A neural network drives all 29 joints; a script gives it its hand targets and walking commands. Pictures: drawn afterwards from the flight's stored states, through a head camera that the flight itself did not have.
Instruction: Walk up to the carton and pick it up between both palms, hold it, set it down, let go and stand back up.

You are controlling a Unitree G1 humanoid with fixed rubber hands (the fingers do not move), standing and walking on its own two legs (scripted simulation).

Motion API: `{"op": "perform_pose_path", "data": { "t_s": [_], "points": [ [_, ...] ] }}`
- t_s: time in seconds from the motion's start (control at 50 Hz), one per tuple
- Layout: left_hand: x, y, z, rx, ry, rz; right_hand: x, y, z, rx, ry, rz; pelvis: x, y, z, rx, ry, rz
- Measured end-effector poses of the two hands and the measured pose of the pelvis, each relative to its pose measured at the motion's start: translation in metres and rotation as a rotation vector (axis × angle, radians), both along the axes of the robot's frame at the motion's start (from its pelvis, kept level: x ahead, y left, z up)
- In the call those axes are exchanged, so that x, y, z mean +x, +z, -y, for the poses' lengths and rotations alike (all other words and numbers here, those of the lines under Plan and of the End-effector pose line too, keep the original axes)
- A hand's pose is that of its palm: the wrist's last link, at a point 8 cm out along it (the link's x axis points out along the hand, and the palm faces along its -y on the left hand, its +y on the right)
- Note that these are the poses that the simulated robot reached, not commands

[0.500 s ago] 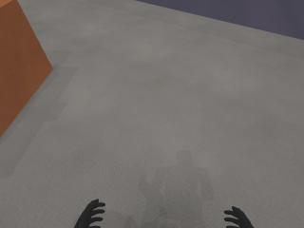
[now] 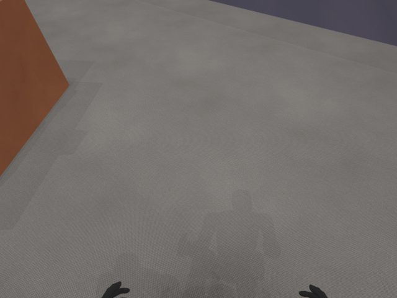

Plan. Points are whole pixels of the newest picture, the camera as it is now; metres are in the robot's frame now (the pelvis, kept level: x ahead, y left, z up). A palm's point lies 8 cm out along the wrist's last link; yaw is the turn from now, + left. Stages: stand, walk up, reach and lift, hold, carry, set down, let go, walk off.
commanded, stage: stand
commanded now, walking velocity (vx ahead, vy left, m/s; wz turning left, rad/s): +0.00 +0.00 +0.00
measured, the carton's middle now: out of the picture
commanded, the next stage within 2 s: walk up in 1.74 s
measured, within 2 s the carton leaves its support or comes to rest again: neither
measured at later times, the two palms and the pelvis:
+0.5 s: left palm out of the picture +0.09 +0.24 -0.12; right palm out of the picture +0.08 -0.23 -0.12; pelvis +0.01 +0.00 +0.01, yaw +0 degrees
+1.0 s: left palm out of the picture +0.02 +0.23 -0.13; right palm out of the picture +0.03 -0.22 -0.13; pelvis +0.01 +0.01 +0.02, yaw +0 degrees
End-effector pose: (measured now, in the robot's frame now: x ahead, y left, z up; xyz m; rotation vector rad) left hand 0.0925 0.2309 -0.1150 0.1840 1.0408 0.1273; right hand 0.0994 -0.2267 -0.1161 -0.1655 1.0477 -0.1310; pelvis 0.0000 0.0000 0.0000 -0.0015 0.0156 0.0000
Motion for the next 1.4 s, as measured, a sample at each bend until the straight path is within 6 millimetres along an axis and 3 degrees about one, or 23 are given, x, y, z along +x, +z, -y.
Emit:
{"op": "perform_pose_path", "data": {
  "t_s": [0.16, 0.46, 0.82, 0.96, 1.22, 1.4],
  "points": [
    [0.002, 0.000, -0.002, 0.005, 0.012, -0.016, 0.002, -0.002, -0.006, 0.013, 0.005, -0.016, 0.005, 0.002, -0.001, -0.003, 0.002, 0.003],
    [0.001, 0.000, -0.010, 0.022, 0.029, -0.052, -0.018, -0.002, 0.004, -0.022, -0.039, -0.099, 0.012, 0.008, -0.003, -0.003, -0.002, 0.012],
    [-0.071, -0.011, -0.002, -0.006, 0.100, -0.285, -0.057, -0.012, -0.013, 0.015, -0.062, -0.257, 0.013, 0.014, -0.006, 0.000, 0.002, 0.029],
    [-0.074, -0.011, 0.002, -0.009, 0.088, -0.298, -0.067, -0.014, -0.012, 0.015, -0.076, -0.285, 0.012, 0.016, -0.007, -0.001, 0.002, 0.034],
    [-0.084, -0.016, 0.007, -0.036, 0.089, -0.326, -0.107, -0.013, -0.020, 0.026, -0.098, -0.363, 0.006, 0.017, -0.007, -0.001, -0.004, 0.052],
    [-0.108, -0.019, 0.016, -0.064, 0.074, -0.388, -0.133, -0.010, -0.026, 0.034, -0.125, -0.409, 0.001, 0.018, -0.009, -0.003, -0.006, 0.050]
  ]
}}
